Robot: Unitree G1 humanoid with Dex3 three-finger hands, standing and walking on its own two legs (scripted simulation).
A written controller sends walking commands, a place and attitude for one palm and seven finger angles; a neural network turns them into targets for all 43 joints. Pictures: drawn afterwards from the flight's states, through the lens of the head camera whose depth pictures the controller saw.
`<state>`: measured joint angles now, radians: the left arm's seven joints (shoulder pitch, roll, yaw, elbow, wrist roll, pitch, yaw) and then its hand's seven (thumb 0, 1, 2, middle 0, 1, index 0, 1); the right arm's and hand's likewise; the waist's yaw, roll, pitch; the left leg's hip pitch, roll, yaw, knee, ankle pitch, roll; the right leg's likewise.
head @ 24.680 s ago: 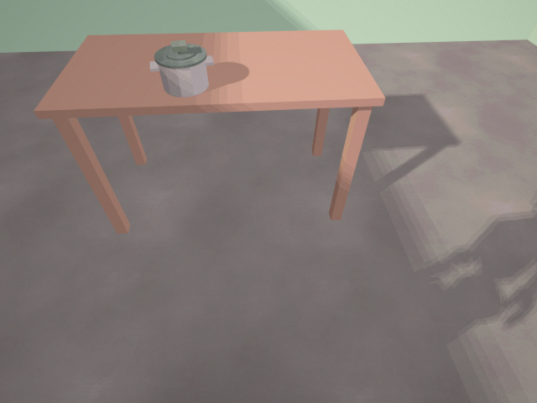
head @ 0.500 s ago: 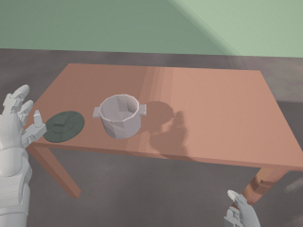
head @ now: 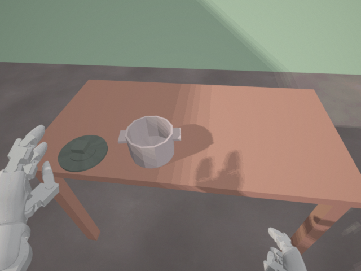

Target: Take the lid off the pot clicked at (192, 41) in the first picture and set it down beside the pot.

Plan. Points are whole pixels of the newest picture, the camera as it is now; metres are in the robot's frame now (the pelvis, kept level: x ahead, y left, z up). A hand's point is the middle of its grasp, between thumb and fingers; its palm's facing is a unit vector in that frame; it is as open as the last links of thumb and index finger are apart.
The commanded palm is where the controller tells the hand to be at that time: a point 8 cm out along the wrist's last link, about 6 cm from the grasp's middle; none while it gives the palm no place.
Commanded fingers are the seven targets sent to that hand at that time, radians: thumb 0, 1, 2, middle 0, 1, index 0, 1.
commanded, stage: draw the hand back to the body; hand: left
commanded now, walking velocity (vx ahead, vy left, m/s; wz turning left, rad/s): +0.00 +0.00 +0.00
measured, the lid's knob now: (80, 146) +0.49 +0.40 -0.06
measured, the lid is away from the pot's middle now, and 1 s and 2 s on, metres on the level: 0.24 0.24 0.24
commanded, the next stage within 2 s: step back with the hand held close in 0.26 s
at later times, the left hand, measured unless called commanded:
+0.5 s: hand (24, 195) +0.18 +0.28 +0.17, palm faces +0.39 -0.83 -0.41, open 7.4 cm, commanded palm +0.12 +0.31 +0.17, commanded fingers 0.00 0.90 0.90 -0.20 -0.30 -0.20 -0.30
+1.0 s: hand (14, 226) +0.14 +0.28 +0.15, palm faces +0.30 -0.83 -0.47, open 7.4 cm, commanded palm +0.07 +0.33 +0.17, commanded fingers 0.00 0.90 0.90 -0.20 -0.30 -0.20 -0.30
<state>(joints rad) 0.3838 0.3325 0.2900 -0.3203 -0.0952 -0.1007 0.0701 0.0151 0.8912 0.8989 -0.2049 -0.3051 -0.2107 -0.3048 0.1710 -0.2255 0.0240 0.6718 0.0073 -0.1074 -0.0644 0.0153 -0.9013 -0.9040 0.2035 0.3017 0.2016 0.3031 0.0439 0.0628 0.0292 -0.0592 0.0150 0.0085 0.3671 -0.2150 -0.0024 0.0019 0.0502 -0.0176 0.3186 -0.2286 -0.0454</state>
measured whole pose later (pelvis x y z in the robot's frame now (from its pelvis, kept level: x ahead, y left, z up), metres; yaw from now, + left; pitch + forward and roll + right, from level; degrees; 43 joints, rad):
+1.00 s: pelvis -0.05 +0.04 -0.02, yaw +0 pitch +0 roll -2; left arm 0.63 0.39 0.38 -0.63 -0.06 -0.21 0.09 0.01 0.89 0.90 -0.21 -0.31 -0.21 -0.31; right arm 0.22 -0.20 0.00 0.54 0.02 -0.06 -0.05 0.01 -0.90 -0.90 0.21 0.30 0.20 0.30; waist 0.00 0.02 0.04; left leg -0.38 -0.02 0.02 0.63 -0.27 0.05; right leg -0.31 0.01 -0.02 0.57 -0.26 0.01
